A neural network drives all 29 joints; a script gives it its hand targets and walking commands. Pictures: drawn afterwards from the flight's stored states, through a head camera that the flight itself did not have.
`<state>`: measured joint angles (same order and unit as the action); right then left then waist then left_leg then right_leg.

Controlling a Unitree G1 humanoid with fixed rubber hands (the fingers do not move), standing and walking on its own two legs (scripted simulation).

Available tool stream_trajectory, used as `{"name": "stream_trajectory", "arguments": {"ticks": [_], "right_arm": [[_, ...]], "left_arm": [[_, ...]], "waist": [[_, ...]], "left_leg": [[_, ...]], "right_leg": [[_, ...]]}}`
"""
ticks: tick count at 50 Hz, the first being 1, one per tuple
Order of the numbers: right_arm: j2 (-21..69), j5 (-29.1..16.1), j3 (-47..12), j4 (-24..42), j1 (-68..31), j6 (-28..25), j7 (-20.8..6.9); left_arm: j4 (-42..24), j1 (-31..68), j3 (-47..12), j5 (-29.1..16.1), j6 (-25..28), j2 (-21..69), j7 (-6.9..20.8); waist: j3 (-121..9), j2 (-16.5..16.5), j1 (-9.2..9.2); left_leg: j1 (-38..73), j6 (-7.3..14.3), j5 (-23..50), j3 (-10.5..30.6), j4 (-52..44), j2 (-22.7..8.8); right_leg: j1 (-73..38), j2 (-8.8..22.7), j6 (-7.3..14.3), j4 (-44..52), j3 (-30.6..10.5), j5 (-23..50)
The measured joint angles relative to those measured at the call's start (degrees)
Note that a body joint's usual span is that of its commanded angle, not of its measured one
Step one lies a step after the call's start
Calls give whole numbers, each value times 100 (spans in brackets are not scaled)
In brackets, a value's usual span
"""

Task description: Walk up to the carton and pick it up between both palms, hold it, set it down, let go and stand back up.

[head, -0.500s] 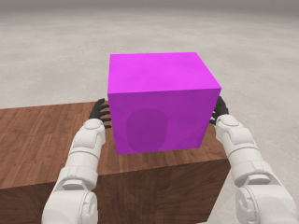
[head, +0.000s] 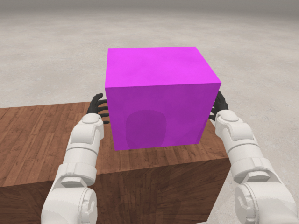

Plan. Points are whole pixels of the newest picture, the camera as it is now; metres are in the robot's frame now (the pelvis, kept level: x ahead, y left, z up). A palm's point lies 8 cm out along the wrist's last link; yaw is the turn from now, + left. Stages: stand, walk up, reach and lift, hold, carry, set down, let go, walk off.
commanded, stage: hold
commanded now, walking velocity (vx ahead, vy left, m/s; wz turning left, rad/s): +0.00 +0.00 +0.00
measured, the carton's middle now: (155, 98) +0.45 +0.03 +0.19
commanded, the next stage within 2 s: none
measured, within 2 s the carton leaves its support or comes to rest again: neither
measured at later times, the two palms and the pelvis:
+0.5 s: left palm (91, 120) +0.36 +0.21 +0.17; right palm (219, 115) +0.39 -0.14 +0.18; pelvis +0.00 +0.00 +0.00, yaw +0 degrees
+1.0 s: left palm (92, 118) +0.37 +0.20 +0.17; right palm (219, 113) +0.39 -0.14 +0.19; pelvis +0.00 +0.00 +0.00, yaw +0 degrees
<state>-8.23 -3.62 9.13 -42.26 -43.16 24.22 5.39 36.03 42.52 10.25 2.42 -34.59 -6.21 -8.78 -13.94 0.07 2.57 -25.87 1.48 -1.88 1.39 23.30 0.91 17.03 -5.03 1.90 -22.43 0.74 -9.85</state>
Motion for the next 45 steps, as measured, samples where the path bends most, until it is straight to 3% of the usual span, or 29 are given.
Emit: {"name": "stream_trajectory", "arguments": {"ticks": [45], "right_arm": [[0, 0, 7, 124, -47, 215, 16]], "left_arm": [[-187, 5, 0, 8, -224, -1, -9]], "waist": [[12, 0, -4]], "left_leg": [[4, 1, 45, -1, -45, 0]], "right_leg": [[-12, 4, -23, 65, 0, 59]]}}
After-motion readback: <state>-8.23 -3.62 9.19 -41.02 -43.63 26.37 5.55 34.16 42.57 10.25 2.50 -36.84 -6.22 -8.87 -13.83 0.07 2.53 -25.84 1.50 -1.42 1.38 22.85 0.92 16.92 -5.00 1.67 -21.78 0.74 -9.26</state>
